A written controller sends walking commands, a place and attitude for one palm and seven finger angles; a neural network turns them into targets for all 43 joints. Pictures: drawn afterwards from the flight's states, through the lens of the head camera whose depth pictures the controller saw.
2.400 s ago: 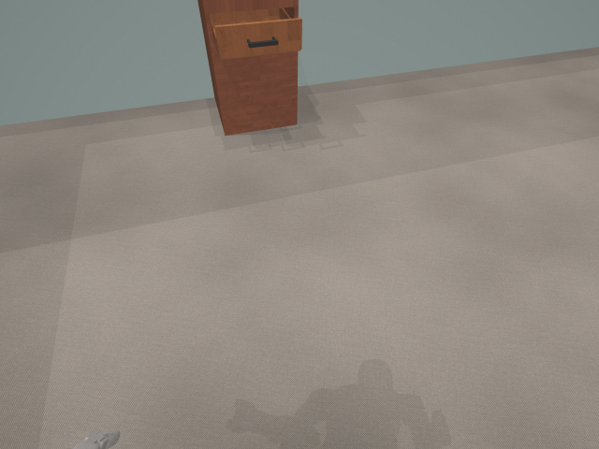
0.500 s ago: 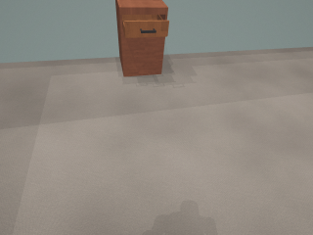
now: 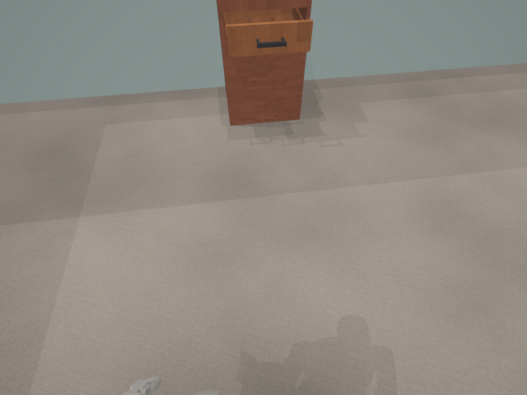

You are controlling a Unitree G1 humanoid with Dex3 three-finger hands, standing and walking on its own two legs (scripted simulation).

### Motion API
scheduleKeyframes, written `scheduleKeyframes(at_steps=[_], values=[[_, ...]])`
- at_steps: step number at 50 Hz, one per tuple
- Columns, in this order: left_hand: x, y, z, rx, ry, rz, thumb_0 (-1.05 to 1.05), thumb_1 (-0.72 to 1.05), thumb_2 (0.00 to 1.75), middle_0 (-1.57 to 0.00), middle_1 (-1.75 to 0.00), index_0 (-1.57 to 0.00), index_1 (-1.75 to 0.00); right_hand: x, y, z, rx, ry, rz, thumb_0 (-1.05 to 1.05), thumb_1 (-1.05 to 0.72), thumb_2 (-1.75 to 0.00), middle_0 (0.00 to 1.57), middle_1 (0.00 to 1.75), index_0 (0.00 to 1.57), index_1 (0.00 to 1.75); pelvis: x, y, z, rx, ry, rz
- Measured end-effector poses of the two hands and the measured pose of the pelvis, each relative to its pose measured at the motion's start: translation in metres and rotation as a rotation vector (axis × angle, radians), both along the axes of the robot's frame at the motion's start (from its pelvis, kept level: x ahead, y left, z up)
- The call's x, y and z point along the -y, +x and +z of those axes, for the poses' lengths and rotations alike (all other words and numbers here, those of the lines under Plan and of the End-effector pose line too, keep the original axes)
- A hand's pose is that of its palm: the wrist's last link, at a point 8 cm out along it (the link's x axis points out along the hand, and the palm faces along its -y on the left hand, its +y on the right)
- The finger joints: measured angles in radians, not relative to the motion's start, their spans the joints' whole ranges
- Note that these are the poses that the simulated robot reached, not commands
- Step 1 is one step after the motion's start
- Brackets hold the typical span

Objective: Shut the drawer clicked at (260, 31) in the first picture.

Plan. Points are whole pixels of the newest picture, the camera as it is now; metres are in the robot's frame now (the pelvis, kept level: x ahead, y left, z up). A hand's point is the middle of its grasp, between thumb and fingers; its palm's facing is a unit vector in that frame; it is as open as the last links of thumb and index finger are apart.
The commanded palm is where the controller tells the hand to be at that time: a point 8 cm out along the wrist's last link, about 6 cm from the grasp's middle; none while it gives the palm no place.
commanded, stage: get within about a metre, facing it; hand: left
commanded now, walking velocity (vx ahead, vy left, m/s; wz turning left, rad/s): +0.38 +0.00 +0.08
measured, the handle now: (271, 42) +1.52 -0.01 -0.18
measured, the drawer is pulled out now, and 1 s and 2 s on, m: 0.15 0.15 0.15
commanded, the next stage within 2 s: stand and wait in 0.96 s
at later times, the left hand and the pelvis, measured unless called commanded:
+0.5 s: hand (147, 360) +0.21 +0.22 -0.16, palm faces +0.07 -0.99 -0.15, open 7.4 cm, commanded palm none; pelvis +0.22 +0.04 +0.02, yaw +1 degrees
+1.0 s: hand (191, 243) +0.45 +0.18 -0.15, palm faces +0.07 -0.98 -0.20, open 7.2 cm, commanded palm none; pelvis +0.44 +0.00 +0.02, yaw +3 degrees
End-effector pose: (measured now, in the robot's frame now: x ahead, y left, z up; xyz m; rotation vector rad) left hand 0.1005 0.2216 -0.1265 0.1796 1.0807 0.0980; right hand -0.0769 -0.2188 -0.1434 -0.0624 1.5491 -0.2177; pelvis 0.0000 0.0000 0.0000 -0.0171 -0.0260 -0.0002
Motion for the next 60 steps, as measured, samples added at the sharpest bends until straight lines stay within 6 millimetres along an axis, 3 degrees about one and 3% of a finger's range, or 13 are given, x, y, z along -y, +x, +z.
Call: scheduleKeyframes(at_steps=[3,6,10,14,17,21,31,37,41,48,54,57,60], values=[[-0.007,-0.009,0.002,-0.061,0.017,0.067,-0.01,0.94,0.9,-0.2,-0.3,-0.21,-0.3,0.022,0.089,0.009,0.165,-0.049,0.054,0.01,-0.92,-0.89,0.2,0.3,0.2,0.3,0.002,0.025,0.008,-0.007,-0.005,0.011],[-0.016,-0.02,0.0,-0.148,0.019,0.092,-0.01,0.95,0.9,-0.2,-0.3,-0.2,-0.3,0.03,0.17,0.024,0.306,-0.076,0.107,0.01,-0.92,-0.89,0.19,0.3,0.2,0.3,0.001,0.05,0.013,-0.014,-0.01,0.017],[-0.024,-0.033,-0.008,-0.26,-0.009,0.138,-0.01,0.94,0.9,-0.2,-0.3,-0.2,-0.3,0.02,0.263,0.04,0.429,-0.088,0.193,0.0,-0.92,-0.89,0.19,0.3,0.19,0.3,-0.008,0.086,0.012,-0.013,-0.02,0.022],[-0.034,-0.038,-0.024,-0.369,-0.047,0.187,0.0,0.92,0.9,-0.2,-0.3,-0.2,-0.3,-0.003,0.335,0.041,0.502,-0.1,0.263,0.0,-0.92,-0.9,0.19,0.3,0.2,0.3,-0.026,0.128,0.001,-0.003,-0.025,0.022],[-0.04,-0.024,-0.025,-0.43,-0.06,0.185,0.01,0.91,0.9,-0.2,-0.3,-0.2,-0.3,-0.019,0.357,0.04,0.516,-0.097,0.261,0.0,-0.92,-0.89,0.19,0.3,0.2,0.3,-0.035,0.152,0.001,0.007,-0.01,0.013],[-0.047,0.029,-0.014,-0.393,-0.06,0.165,0.01,0.91,0.9,-0.2,-0.3,-0.2,-0.3,-0.033,0.349,0.037,0.422,-0.071,0.207,0.0,-0.92,-0.89,0.2,0.3,0.2,0.3,-0.04,0.185,0.012,0.005,0.0,0.011],[-0.04,0.214,0.004,-0.185,-0.025,0.078,0.01,0.91,0.9,-0.2,-0.3,-0.2,-0.3,-0.014,0.309,0.026,0.102,-0.051,0.066,-0.01,-0.94,-0.89,0.2,0.3,0.2,0.3,-0.028,0.272,0.019,-0.013,0.024,0.011],[-0.019,0.327,0.0,-0.046,0.027,0.017,0.01,0.91,0.9,-0.2,-0.3,-0.2,-0.3,-0.001,0.315,0.002,-0.049,0.014,0.007,0.0,-0.92,-0.89,0.2,0.3,0.2,0.3,0.002,0.336,-0.002,-0.008,0.035,0.02],[-0.006,0.352,0.004,-0.021,0.024,0.047,0.0,0.91,0.9,-0.2,-0.3,-0.2,-0.3,0.011,0.369,-0.002,-0.031,0.022,0.035,0.01,-0.92,-0.89,0.2,0.3,0.2,0.3,0.011,0.367,0.0,0.008,0.018,0.033],[-0.005,0.343,0.006,-0.174,0.015,0.11,0.0,0.94,0.9,-0.2,-0.3,-0.2,-0.3,0.016,0.521,0.015,0.225,-0.009,0.105,0.01,-0.92,-0.89,0.19,0.3,0.2,0.3,0.007,0.423,0.016,-0.007,0.005,0.044],[-0.013,0.334,-0.011,-0.303,-0.054,0.175,0.0,0.92,0.9,-0.2,-0.3,-0.2,-0.3,0.002,0.631,0.029,0.345,-0.056,0.205,0.01,-0.93,-0.89,0.19,0.3,0.2,0.3,-0.015,0.471,0.012,-0.004,-0.024,0.056],[-0.022,0.336,-0.028,-0.368,-0.088,0.207,0.0,0.91,0.9,-0.2,-0.3,-0.2,-0.3,-0.014,0.674,0.027,0.39,-0.084,0.249,0.01,-0.93,-0.89,0.19,0.3,0.2,0.3,-0.032,0.498,0.001,0.003,-0.034,0.056],[-0.033,0.348,-0.032,-0.412,-0.091,0.204,0.01,0.91,0.9,-0.2,-0.3,-0.2,-0.3,-0.031,0.695,0.031,0.407,-0.095,0.256,0.0,-0.92,-0.89,0.19,0.3,0.2,0.3,-0.042,0.515,0.001,0.009,-0.022,0.041]])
